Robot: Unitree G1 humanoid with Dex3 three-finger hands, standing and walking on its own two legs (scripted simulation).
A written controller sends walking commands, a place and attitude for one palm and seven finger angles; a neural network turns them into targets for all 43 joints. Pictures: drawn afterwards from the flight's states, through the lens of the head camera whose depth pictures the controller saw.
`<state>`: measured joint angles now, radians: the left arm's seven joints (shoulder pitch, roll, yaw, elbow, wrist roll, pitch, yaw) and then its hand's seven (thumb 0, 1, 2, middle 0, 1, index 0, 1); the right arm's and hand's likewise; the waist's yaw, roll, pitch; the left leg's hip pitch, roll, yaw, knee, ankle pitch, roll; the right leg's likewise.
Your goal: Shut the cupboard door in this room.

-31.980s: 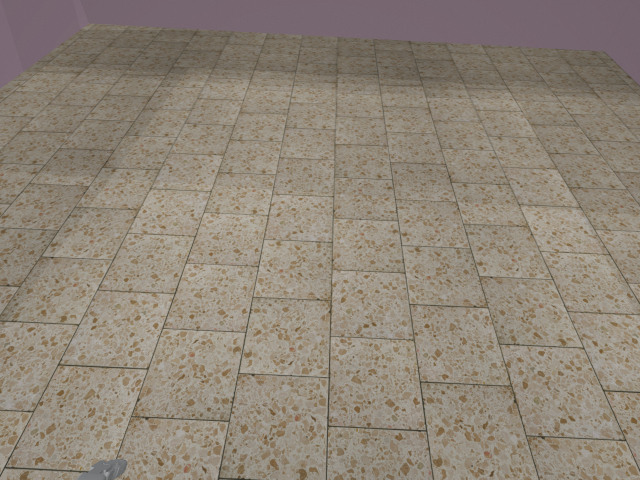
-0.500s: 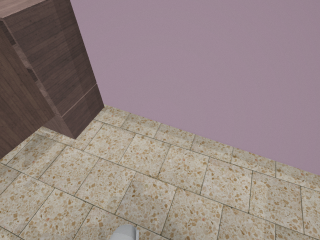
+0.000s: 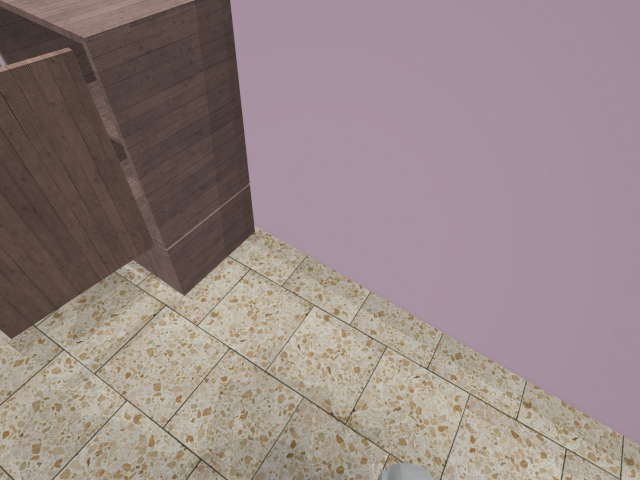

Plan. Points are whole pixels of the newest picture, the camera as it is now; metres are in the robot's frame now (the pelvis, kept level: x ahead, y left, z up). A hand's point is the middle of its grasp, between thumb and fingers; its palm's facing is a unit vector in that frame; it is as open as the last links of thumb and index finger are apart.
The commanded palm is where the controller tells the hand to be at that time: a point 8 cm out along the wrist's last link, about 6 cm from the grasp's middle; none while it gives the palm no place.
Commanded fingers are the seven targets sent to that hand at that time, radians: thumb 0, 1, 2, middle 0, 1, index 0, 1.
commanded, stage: walk to a spot facing it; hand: left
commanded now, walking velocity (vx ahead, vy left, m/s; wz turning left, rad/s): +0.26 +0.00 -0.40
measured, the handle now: out of the picture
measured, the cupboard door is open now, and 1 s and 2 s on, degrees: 84 84 84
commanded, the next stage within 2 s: turn to face it in 0.04 s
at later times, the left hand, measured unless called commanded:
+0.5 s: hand (257, 403) +0.25 +0.12 -0.16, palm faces +0.08 -0.98 -0.20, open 7.2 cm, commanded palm none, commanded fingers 0.00 0.90 0.90 -0.20 -0.30 -0.20 -0.30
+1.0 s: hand (160, 475) +0.15 +0.24 -0.17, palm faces +0.38 -0.89 -0.25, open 7.4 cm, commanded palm none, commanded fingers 0.00 0.90 0.90 -0.20 -0.30 -0.20 -0.30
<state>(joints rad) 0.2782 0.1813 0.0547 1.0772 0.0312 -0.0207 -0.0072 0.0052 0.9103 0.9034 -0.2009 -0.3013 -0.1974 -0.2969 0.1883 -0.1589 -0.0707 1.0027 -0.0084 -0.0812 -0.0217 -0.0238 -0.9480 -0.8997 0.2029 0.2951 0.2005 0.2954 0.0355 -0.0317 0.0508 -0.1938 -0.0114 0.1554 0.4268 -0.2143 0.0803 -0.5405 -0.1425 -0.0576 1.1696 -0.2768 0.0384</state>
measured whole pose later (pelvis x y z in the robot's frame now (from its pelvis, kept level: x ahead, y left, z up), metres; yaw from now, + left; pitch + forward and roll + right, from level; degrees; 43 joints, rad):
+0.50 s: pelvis +0.15 -0.06 -0.01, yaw +4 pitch -1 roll +0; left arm 0.11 0.13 0.04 0.97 0.01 -0.04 0.03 -0.02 0.93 0.90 -0.21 -0.30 -0.20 -0.30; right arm 0.31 -0.15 -0.07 1.10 -0.01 0.05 0.00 0.00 -0.91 -0.90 0.20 0.29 0.20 0.29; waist -0.05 0.03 0.10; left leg -0.46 0.06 0.04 1.17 -0.45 -0.05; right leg -0.31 -0.11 -0.22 0.55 -0.21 -0.03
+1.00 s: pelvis +0.16 +0.00 +0.00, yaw +20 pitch +1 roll -2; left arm 0.19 0.28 0.08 0.96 0.02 0.05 0.01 0.00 0.91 0.90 -0.20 -0.30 -0.20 -0.30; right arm 0.17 -0.20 -0.06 0.92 -0.01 0.02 0.00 0.00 -0.90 -0.90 0.20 0.29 0.20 0.30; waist 0.01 -0.03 0.07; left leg -0.27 -0.04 0.01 0.45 -0.20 0.07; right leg -0.49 -0.09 -0.02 1.09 -0.36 0.11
